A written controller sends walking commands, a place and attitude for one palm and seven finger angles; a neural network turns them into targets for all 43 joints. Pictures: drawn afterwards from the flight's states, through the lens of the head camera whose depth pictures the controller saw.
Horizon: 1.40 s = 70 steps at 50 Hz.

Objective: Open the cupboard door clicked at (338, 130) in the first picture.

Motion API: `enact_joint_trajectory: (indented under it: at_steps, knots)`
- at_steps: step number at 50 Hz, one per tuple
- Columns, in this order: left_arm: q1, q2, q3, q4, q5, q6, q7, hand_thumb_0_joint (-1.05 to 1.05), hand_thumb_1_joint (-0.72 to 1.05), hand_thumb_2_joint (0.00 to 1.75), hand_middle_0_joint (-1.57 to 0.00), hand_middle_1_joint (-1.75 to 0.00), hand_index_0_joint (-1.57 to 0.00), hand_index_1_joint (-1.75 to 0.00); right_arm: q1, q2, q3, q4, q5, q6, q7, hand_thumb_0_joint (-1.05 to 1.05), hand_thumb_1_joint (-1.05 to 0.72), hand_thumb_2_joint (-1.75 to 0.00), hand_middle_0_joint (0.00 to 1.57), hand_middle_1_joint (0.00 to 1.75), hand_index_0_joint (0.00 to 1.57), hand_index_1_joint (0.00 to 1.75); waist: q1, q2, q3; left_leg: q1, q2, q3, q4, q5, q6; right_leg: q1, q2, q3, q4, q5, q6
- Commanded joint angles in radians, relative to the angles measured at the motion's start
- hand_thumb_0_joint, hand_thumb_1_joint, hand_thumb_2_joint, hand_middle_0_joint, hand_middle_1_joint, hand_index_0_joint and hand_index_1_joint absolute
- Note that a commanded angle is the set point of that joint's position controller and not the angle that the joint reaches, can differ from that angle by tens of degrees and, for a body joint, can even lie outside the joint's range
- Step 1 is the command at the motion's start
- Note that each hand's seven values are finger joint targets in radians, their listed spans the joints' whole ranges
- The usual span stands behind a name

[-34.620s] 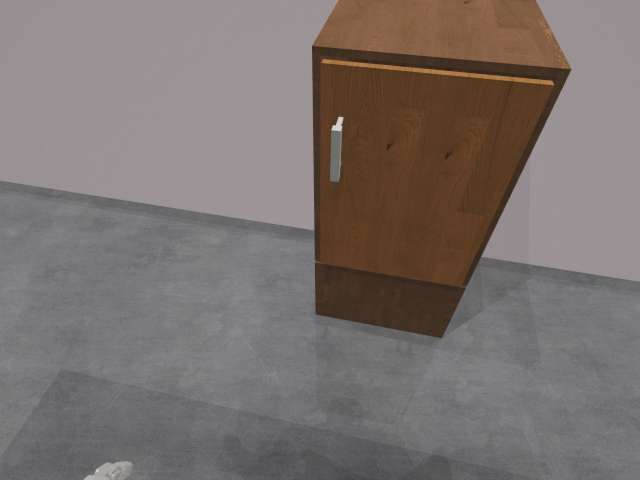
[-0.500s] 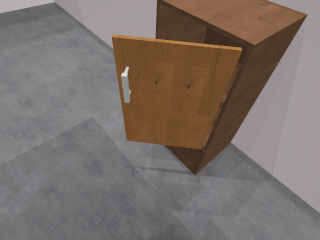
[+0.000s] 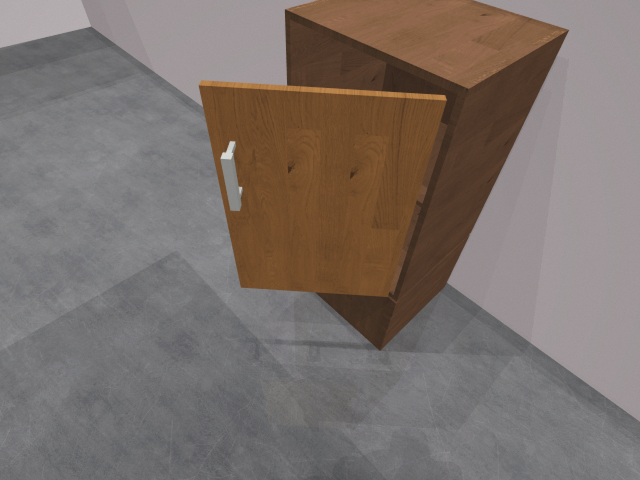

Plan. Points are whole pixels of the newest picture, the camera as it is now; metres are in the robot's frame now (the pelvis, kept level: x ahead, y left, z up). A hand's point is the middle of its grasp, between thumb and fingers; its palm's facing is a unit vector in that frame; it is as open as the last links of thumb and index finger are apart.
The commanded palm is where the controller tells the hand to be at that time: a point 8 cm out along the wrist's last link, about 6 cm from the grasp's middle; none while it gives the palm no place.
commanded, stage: look again from close up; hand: left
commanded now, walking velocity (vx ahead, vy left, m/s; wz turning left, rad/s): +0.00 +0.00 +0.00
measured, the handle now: (233, 176) +0.64 +0.20 -0.01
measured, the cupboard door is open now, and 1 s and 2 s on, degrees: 43 43 43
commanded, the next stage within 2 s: shuffle to correct the standing spot in 0.52 s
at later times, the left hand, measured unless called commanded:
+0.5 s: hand out of the picture +0.03 +0.19 -0.18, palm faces +0.01 -0.98 -0.22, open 7.3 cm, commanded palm none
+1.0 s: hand out of the picture +0.01 +0.17 -0.19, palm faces +0.07 -0.98 -0.17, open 7.4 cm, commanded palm none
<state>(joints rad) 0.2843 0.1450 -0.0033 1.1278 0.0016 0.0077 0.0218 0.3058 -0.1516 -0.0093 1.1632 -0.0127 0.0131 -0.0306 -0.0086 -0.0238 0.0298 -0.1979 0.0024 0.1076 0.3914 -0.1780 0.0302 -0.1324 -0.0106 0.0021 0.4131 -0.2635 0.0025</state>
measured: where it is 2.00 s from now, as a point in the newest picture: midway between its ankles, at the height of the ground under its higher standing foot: outside the picture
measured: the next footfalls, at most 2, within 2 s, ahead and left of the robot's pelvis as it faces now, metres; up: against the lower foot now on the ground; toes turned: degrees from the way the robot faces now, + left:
right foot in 1.52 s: +0.18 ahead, -0.12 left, +0.00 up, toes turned -4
left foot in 1.82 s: +0.13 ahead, +0.08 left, +0.00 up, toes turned +2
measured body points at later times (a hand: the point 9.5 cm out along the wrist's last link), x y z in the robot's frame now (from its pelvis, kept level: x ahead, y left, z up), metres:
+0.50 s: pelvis +0.01 +0.01 -0.01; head +0.02 +0.00 +0.44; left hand +0.03 +0.24 -0.16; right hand +0.04 -0.22 -0.17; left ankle +0.02 +0.10 -0.74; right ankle -0.03 -0.12 -0.74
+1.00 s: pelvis +0.06 +0.00 -0.02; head +0.07 +0.01 +0.43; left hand +0.01 +0.22 -0.18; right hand +0.06 -0.23 -0.18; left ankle +0.03 +0.09 -0.74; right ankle -0.03 -0.12 -0.74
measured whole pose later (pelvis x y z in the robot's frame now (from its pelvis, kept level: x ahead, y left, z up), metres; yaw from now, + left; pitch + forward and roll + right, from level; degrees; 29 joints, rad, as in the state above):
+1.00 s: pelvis +0.06 +0.00 -0.02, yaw +1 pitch +0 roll +0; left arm 0.40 0.15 0.02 1.10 0.02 -0.03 0.01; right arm 0.31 -0.17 0.00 1.09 -0.02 -0.02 -0.01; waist 0.02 0.00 0.01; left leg -0.28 0.02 0.10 0.69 -0.41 0.03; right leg -0.14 0.00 -0.01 0.58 -0.45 -0.01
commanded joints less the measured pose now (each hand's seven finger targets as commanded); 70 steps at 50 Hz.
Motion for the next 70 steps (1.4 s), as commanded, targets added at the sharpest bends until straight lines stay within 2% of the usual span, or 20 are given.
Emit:
enact_joint_trajectory:
  at_steps: [1,2,3,4,10,16,31,37,41,45,47,50,52,53,54,55,56,59,61,70]
  knots:
    - [0.056,0.089,0.02,-0.025,0.003,-0.018,0.012,0.0,0.9,0.9,-0.2,-0.3,-0.2,-0.3,0.037,-0.084,-0.014,-0.035,0.0,-0.026,-0.006,0.0,-0.9,-0.9,0.2,0.3,0.2,0.3,0.008,0.014,0.047,0.028,0.102,-0.128,-0.088,-0.022,-0.006,-0.092,-0.083,0.077,-0.104,0.032,-0.042]
    - [0.11,0.1,0.001,-0.017,0.029,-0.045,0.051,0.0,0.9,0.9,-0.2,-0.3,-0.2,-0.3,-0.058,-0.122,-0.006,-0.11,0.005,-0.044,0.012,0.0,-0.9,-0.9,0.2,0.3,0.2,0.3,0.035,0.09,0.094,-0.038,0.119,-0.096,0.111,0.096,-0.032,-0.141,-0.124,0.096,-0.09,0.21,-0.036]
    - [0.056,0.145,0.01,-0.065,0.015,-0.049,0.043,0.0,0.9,0.9,-0.2,-0.3,-0.2,-0.3,0.004,-0.074,-0.004,-0.124,-0.001,-0.031,0.02,0.0,-0.9,-0.9,0.2,0.3,0.2,0.3,-0.022,0.102,0.043,-0.021,0.086,-0.112,0.079,-0.098,-0.028,-0.17,-0.136,0.124,-0.096,-0.086,-0.064]
    - [0.029,0.154,0.019,-0.08,0.019,-0.052,0.033,0.0,0.9,0.9,-0.2,-0.3,-0.2,-0.3,0.007,-0.08,-0.003,-0.12,-0.011,-0.028,0.025,0.0,-0.9,-0.9,0.2,0.3,0.2,0.3,-0.014,0.123,0.064,-0.037,0.077,-0.111,0.072,-0.11,-0.024,-0.189,-0.12,0.103,-0.074,-0.127,-0.071]
    - [0.066,0.092,0.008,-0.078,0.012,-0.052,0.024,0.0,0.9,0.9,-0.2,-0.3,-0.2,-0.3,0.057,-0.101,-0.002,-0.138,-0.008,-0.055,0.012,0.0,-0.9,-0.9,0.2,0.3,0.2,0.3,-0.002,0.039,-0.057,-0.018,0.117,-0.146,0.057,0.094,0.016,-0.102,-0.067,0.051,0.049,0.061,-0.053]
    - [0.067,0.098,0.01,-0.082,0.013,-0.044,0.029,0.0,0.9,0.9,-0.2,-0.3,-0.2,-0.3,0.038,-0.107,-0.004,-0.125,-0.004,-0.056,0.005,0.0,-0.9,-0.9,0.2,0.3,0.2,0.3,0.003,-0.033,0.015,-0.013,0.115,-0.126,0.049,0.143,0.018,-0.127,-0.072,0.064,0.049,0.138,-0.04]
    - [0.056,0.147,0.021,-0.1,0.017,-0.035,0.02,0.0,0.9,0.9,-0.2,-0.3,-0.2,-0.3,-0.038,-0.147,-0.014,-0.131,-0.001,-0.056,0.004,0.0,-0.9,-0.9,0.2,0.3,0.2,0.3,0.009,0.029,-0.015,0.038,0.12,-0.111,0.025,0.129,0.022,-0.111,-0.078,0.078,0.019,0.158,-0.038]
    - [0.084,0.121,0.023,-0.09,0.028,-0.023,0.0,0.0,0.9,0.9,-0.2,-0.3,-0.2,-0.3,-0.034,-0.145,-0.02,-0.131,-0.009,-0.037,0.018,0.0,-0.9,-0.9,0.2,0.3,0.2,0.3,0.014,0.056,0.094,-0.061,0.13,-0.146,-0.038,-0.346,0.036,-0.184,-0.046,0.057,0.028,-0.218,-0.059]
    - [0.111,0.119,0.03,-0.088,0.029,-0.033,-0.007,0.0,0.9,0.9,-0.2,-0.3,-0.2,-0.3,-0.025,-0.14,-0.024,-0.142,-0.008,-0.041,0.022,0.0,-0.9,-0.9,0.2,0.3,0.2,0.3,0.02,0.027,0.122,-0.101,0.121,-0.138,0.006,-0.346,0.044,-0.185,-0.053,0.082,0.027,-0.226,-0.077]
    - [0.17,0.142,0.043,-0.064,0.026,-0.049,-0.002,0.0,0.9,0.9,-0.2,-0.3,-0.2,-0.3,-0.029,-0.103,-0.016,-0.153,-0.004,-0.061,0.02,0.0,-0.9,-0.9,0.2,0.3,0.2,0.3,0.033,-0.112,0.063,-0.154,0.054,-0.03,0.203,-0.121,0.027,-0.047,-0.128,0.182,-0.012,-0.002,-0.112]
    - [0.234,0.167,0.056,-0.038,0.022,-0.057,0.004,0.0,0.9,0.9,-0.2,-0.3,-0.2,-0.3,-0.063,-0.082,-0.011,-0.165,-0.007,-0.069,0.022,0.0,-0.9,-0.9,0.2,0.3,0.2,0.3,0.053,-0.181,0.054,-0.264,0.011,0.021,0.32,-0.168,0.006,0.068,-0.211,0.273,-0.038,0.204,-0.163]
    - [0.281,0.165,0.063,-0.022,0.032,-0.063,0.014,0.0,0.9,0.9,-0.2,-0.3,-0.2,-0.3,-0.116,-0.064,-0.01,-0.181,-0.003,-0.075,0.024,0.0,-0.9,-0.9,0.2,0.3,0.2,0.3,0.072,-0.146,0.09,-0.364,0.016,0.016,0.348,-0.313,0.005,0.164,-0.261,0.283,-0.008,0.51,-0.22]
    - [0.188,0.157,0.058,-0.041,0.029,-0.057,0.015,0.0,0.9,0.9,-0.2,-0.3,-0.2,-0.3,0.004,-0.059,-0.01,-0.144,0.002,-0.077,0.019,0.0,-0.9,-0.9,0.2,0.3,0.2,0.3,-0.016,-0.106,0.058,-0.093,0.011,0.014,0.124,-0.18,0.019,0.01,-0.192,0.14,0.122,0.58,-0.163]
    - [0.145,0.121,0.05,-0.06,0.022,-0.051,0.014,0.0,0.9,0.9,-0.2,-0.3,-0.2,-0.3,0.147,-0.094,-0.016,-0.089,-0.003,-0.083,0.009,0.0,-0.9,-0.9,0.2,0.3,0.2,0.3,-0.069,0.006,-0.012,0.174,0.083,-0.087,0.058,0.171,0.055,-0.154,-0.084,0.042,0.339,0.529,-0.092]
    - [0.114,0.069,0.039,-0.088,0.01,-0.053,0.018,0.0,0.9,0.9,-0.2,-0.3,-0.2,-0.3,0.299,-0.183,-0.034,-0.046,-0.009,-0.083,-0.005,0.0,-0.9,-0.9,0.2,0.3,0.2,0.3,-0.107,0.248,-0.081,0.357,0.331,-0.362,0.056,0.701,0.167,-0.372,0.028,-0.079,0.593,0.012,-0.025]
    - [0.083,0.078,0.035,-0.101,0.008,-0.055,0.031,0.0,0.9,0.9,-0.2,-0.3,-0.2,-0.3,0.31,-0.17,-0.017,-0.036,-0.004,-0.07,-0.013,0.0,-0.9,-0.9,0.2,0.3,0.2,0.3,-0.08,0.224,-0.093,0.337,0.408,-0.387,0.031,1.051,0.223,-0.404,0.016,0.006,0.698,-0.326,-0.029]
    - [0.06,0.081,0.041,-0.087,0.009,-0.041,0.039,0.0,0.9,0.9,-0.2,-0.3,-0.2,-0.3,0.238,-0.137,-0.004,-0.044,-0.003,-0.067,-0.02,0.0,-0.9,-0.9,0.2,0.3,0.2,0.3,-0.056,0.182,-0.019,0.219,0.398,-0.311,0.024,1.109,0.224,-0.375,-0.038,0.057,0.698,-0.306,-0.023]
    - [0.083,0.058,0.038,-0.076,0.02,-0.015,0.026,0.0,0.9,0.9,-0.2,-0.3,-0.2,-0.3,0.053,-0.113,-0.003,-0.104,0.001,-0.072,-0.024,0.0,-0.9,-0.9,0.2,0.3,0.2,0.3,0.021,0.099,0.103,0.025,0.302,-0.163,-0.04,0.888,0.159,-0.298,-0.071,0.007,0.574,-0.195,0.0]
    - [0.101,0.039,0.039,-0.072,0.021,0.005,0.024,0.0,0.9,0.9,-0.2,-0.3,-0.2,-0.3,0.038,-0.113,-0.006,-0.111,0.002,-0.069,-0.025,0.0,-0.9,-0.9,0.2,0.3,0.2,0.3,0.033,0.112,0.067,0.031,0.26,-0.111,-0.051,0.854,0.13,-0.27,-0.058,-0.023,0.53,-0.097,0.011]
    - [-0.052,0.055,0.058,-0.175,0.026,0.018,0.015,0.0,0.9,0.9,-0.2,-0.3,-0.2,-0.3,0.038,-0.128,-0.052,-0.138,-0.019,-0.033,-0.023,0.0,-0.9,-0.9,0.2,0.3,0.2,0.3,-0.001,0.18,0.016,0.125,0.278,-0.121,0.016,0.758,0.139,-0.294,-0.033,-0.058,0.363,-0.077,-0.007]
